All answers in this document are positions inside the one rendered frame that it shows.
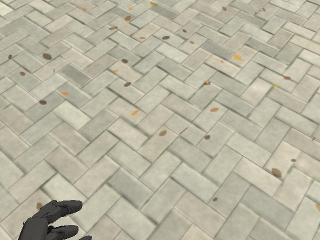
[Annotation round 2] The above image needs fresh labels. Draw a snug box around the robot left hand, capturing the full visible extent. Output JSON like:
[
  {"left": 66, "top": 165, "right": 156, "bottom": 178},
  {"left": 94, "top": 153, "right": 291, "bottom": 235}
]
[{"left": 18, "top": 200, "right": 92, "bottom": 240}]

